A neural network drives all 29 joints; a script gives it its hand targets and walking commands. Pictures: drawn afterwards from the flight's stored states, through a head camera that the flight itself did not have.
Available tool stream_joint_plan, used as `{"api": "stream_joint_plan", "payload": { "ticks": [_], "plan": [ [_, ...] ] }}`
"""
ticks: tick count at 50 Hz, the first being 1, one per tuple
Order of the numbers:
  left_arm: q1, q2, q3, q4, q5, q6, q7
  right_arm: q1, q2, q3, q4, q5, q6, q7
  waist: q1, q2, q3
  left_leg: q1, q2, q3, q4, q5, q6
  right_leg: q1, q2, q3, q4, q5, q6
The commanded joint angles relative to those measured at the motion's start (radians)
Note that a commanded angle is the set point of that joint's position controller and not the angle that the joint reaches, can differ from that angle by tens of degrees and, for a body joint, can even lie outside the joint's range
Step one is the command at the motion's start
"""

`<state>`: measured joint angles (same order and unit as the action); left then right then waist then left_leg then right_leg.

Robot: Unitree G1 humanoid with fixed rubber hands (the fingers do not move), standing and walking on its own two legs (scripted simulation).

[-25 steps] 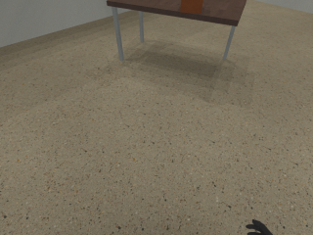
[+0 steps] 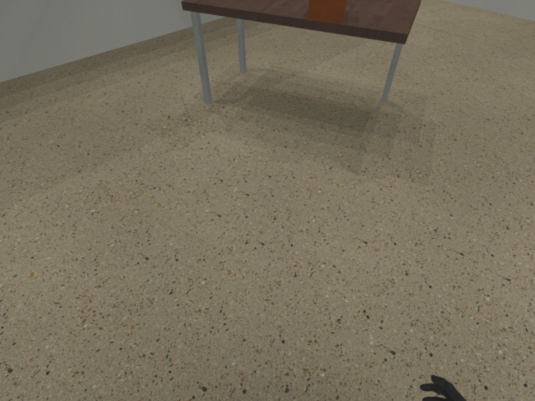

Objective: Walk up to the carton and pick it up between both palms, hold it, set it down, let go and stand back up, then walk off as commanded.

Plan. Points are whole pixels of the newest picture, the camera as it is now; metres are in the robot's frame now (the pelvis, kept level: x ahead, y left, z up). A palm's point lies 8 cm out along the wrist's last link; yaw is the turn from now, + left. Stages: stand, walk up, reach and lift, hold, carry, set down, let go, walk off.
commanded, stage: stand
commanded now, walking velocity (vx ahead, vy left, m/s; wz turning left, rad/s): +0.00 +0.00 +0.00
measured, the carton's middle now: out of the picture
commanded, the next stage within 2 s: none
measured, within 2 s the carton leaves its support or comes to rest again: neither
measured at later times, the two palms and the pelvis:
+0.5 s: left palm out of the picture +0.09 +0.29 -0.10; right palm out of the picture +0.11 -0.28 -0.10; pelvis +0.00 +0.00 +0.00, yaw +0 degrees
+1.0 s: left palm out of the picture +0.09 +0.29 -0.10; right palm out of the picture +0.11 -0.28 -0.09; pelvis +0.00 +0.00 +0.00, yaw +0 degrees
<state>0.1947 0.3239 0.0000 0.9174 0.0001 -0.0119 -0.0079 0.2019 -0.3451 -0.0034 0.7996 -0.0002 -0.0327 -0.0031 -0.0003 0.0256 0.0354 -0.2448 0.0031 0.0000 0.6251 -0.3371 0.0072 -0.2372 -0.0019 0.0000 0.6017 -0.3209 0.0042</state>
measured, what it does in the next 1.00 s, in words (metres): stands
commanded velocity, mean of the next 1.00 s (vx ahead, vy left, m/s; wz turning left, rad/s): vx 0.00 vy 0.00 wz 0.00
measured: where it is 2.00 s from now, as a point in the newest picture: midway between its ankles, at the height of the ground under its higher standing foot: outside the picture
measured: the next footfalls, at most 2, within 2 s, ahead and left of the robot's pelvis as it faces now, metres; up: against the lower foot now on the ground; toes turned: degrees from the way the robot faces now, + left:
none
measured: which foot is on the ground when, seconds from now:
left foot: down 0.00-1.00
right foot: down 0.00-1.00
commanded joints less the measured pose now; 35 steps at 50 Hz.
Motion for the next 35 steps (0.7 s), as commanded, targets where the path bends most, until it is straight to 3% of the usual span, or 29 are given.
{"api": "stream_joint_plan", "payload": {
  "ticks": [1,2,4,5,6,8,9,11,12,13,14,15,17,18,20,21,22,24,25,27,28,29,30,31,32,33,35],
  "plan": [
    [-0.127,0.219,0.063,-0.033,0.000,-0.024,0.011,-0.083,-0.217,-0.054,0.031,-0.009,-0.024,-0.008,0.010,0.008,0.059,0.014,0.125,-0.155,-0.254,0.250,0.046,0.016,-0.095,0.101,-0.171,0.215,-0.060],
    [-0.142,0.219,0.060,-0.029,0.010,-0.025,0.008,-0.094,-0.197,-0.049,0.039,-0.016,-0.023,-0.011,0.003,-0.040,0.038,0.027,0.116,-0.146,-0.250,0.245,0.040,0.021,-0.091,0.090,-0.159,0.214,-0.062],
    [-0.095,0.225,0.058,-0.016,-0.002,-0.028,0.006,-0.104,-0.223,-0.053,0.034,-0.015,-0.019,-0.007,0.014,-0.035,0.049,0.030,0.125,-0.149,-0.241,0.277,0.047,0.026,-0.100,0.102,-0.168,0.266,-0.063],
    [-0.114,0.202,0.059,-0.025,0.003,-0.021,0.003,-0.105,-0.219,-0.048,0.036,-0.012,-0.026,-0.009,0.011,0.023,0.031,0.031,0.125,-0.135,-0.236,0.224,0.042,0.016,-0.104,0.120,-0.180,0.231,-0.064],
    [-0.094,0.243,0.064,-0.011,0.004,-0.022,0.008,-0.085,-0.215,-0.053,0.035,-0.010,-0.019,-0.005,-0.004,-0.042,0.097,0.002,0.122,-0.144,-0.259,0.205,0.039,0.000,-0.094,0.107,-0.189,0.216,-0.058],
    [-0.121,0.234,0.063,-0.021,0.003,-0.029,0.008,-0.102,-0.196,-0.042,0.047,-0.008,-0.018,-0.008,0.013,0.007,0.054,0.020,0.120,-0.133,-0.246,0.213,0.042,0.010,-0.108,0.126,-0.192,0.180,-0.066],
    [-0.130,0.221,0.060,-0.028,0.009,-0.027,0.008,-0.092,-0.215,-0.055,0.044,-0.007,-0.019,-0.011,-0.002,0.007,0.072,0.013,0.123,-0.142,-0.264,0.187,0.041,0.004,-0.107,0.115,-0.196,0.172,-0.059],
    [-0.107,0.240,0.065,-0.021,0.003,-0.029,0.004,-0.104,-0.215,-0.055,0.031,-0.011,-0.021,-0.010,0.006,-0.033,0.053,0.037,0.130,-0.140,-0.241,0.271,0.052,0.014,-0.101,0.111,-0.195,0.238,-0.060],
    [-0.098,0.247,0.070,-0.010,0.008,-0.030,0.010,-0.089,-0.212,-0.048,0.045,-0.010,-0.022,-0.008,-0.003,0.007,0.020,0.072,0.119,-0.123,-0.225,0.279,0.041,0.012,-0.111,0.120,-0.198,0.231,-0.063],
    [-0.102,0.225,0.058,-0.019,-0.006,-0.031,0.006,-0.132,-0.204,-0.043,0.040,-0.010,-0.018,-0.012,0.027,0.019,0.064,0.029,0.128,-0.137,-0.243,0.265,0.053,0.014,-0.108,0.123,-0.187,0.229,-0.060],
    [-0.090,0.237,0.065,-0.022,0.003,-0.030,0.006,-0.078,-0.208,-0.046,0.049,-0.008,-0.015,-0.014,0.010,-0.048,0.020,0.059,0.120,-0.120,-0.240,0.238,0.048,0.031,-0.102,0.108,-0.188,0.215,-0.058],
    [-0.132,0.231,0.061,-0.022,0.003,-0.025,0.007,-0.091,-0.203,-0.048,0.046,-0.006,-0.014,-0.014,-0.003,-0.051,0.045,0.041,0.125,-0.137,-0.254,0.257,0.047,0.030,-0.091,0.095,-0.185,0.216,-0.052],
    [-0.119,0.217,0.061,-0.030,0.000,-0.028,0.006,-0.118,-0.218,-0.049,0.045,-0.011,-0.018,-0.011,0.016,0.020,0.041,0.049,0.111,-0.111,-0.241,0.243,0.042,0.022,-0.098,0.110,-0.202,0.225,-0.054],
    [-0.132,0.221,0.059,-0.029,0.001,-0.027,0.003,-0.088,-0.197,-0.048,0.046,-0.007,-0.018,-0.009,-0.006,-0.017,0.015,0.057,0.104,-0.101,-0.242,0.253,0.030,0.035,-0.097,0.106,-0.194,0.248,-0.049],
    [-0.099,0.219,0.061,-0.008,0.000,-0.026,0.010,-0.092,-0.207,-0.049,0.050,-0.017,-0.022,-0.005,0.016,-0.053,0.077,0.009,0.123,-0.128,-0.250,0.238,0.043,0.030,-0.104,0.108,-0.203,0.234,-0.048],
    [-0.122,0.232,0.063,-0.017,0.007,-0.026,0.011,-0.088,-0.205,-0.045,0.063,-0.017,-0.015,-0.007,-0.007,-0.011,0.041,0.061,0.116,-0.114,-0.259,0.265,0.039,0.022,-0.103,0.111,-0.186,0.236,-0.057],
    [-0.119,0.230,0.062,-0.023,0.005,-0.024,0.008,-0.101,-0.226,-0.052,0.049,-0.015,-0.019,-0.010,0.010,0.019,0.032,0.043,0.123,-0.121,-0.241,0.287,0.048,0.032,-0.096,0.101,-0.179,0.250,-0.055],
    [-0.116,0.243,0.068,-0.013,0.006,-0.020,0.010,-0.098,-0.197,-0.042,0.060,-0.010,-0.018,-0.009,0.013,-0.039,0.071,0.024,0.125,-0.142,-0.268,0.217,0.048,0.013,-0.095,0.107,-0.199,0.191,-0.055],
    [-0.116,0.216,0.062,-0.019,0.005,-0.022,0.004,-0.098,-0.220,-0.050,0.061,-0.015,-0.011,-0.014,0.018,-0.032,0.063,0.046,0.123,-0.138,-0.268,0.202,0.041,0.011,-0.088,0.101,-0.198,0.159,-0.051],
    [-0.098,0.240,0.062,-0.004,0.001,-0.020,0.009,-0.112,-0.203,-0.041,0.035,-0.010,-0.013,-0.004,-0.003,-0.007,0.061,0.048,0.117,-0.138,-0.268,0.203,0.038,0.000,-0.092,0.112,-0.207,0.151,-0.053],
    [-0.126,0.204,0.054,-0.022,0.006,-0.022,0.005,-0.125,-0.225,-0.052,0.042,-0.018,-0.021,-0.009,0.011,0.027,0.071,0.006,0.124,-0.144,-0.265,0.189,0.045,0.019,-0.093,0.108,-0.215,0.146,-0.054],
    [-0.128,0.227,0.057,-0.033,0.008,-0.019,0.005,-0.130,-0.224,-0.050,0.043,-0.009,-0.021,-0.007,0.026,-0.035,0.104,-0.031,0.135,-0.164,-0.279,0.156,0.049,0.036,-0.093,0.104,-0.211,0.154,-0.054],
    [-0.131,0.225,0.062,-0.029,0.002,-0.021,0.002,-0.115,-0.202,-0.046,0.042,-0.016,-0.020,-0.013,0.013,-0.032,0.062,-0.008,0.134,-0.148,-0.282,0.167,0.050,0.040,-0.098,0.108,-0.192,0.161,-0.053],
    [-0.122,0.196,0.052,-0.024,-0.004,-0.027,-0.003,-0.166,-0.215,-0.048,0.033,-0.015,-0.016,-0.015,0.028,0.017,0.053,0.018,0.129,-0.140,-0.259,0.195,0.056,0.022,-0.098,0.119,-0.204,0.184,-0.057],
    [-0.136,0.213,0.056,-0.023,0.012,-0.027,0.005,-0.111,-0.204,-0.050,0.041,-0.013,-0.018,-0.010,0.004,-0.047,0.040,0.029,0.131,-0.143,-0.257,0.200,0.051,0.039,-0.114,0.131,-0.218,0.203,-0.064],
    [-0.158,0.212,0.053,-0.024,0.004,-0.025,0.008,-0.110,-0.204,-0.044,0.038,-0.011,-0.021,-0.010,-0.002,-0.012,0.105,0.021,0.118,-0.138,-0.262,0.211,0.041,-0.008,-0.114,0.130,-0.223,0.222,-0.064],
    [-0.127,0.235,0.066,-0.021,0.005,-0.022,0.013,-0.091,-0.197,-0.048,0.050,-0.014,-0.021,-0.006,0.002,-0.017,0.024,0.054,0.128,-0.131,-0.259,0.251,0.042,0.037,-0.097,0.109,-0.202,0.229,-0.052]
  ]
}}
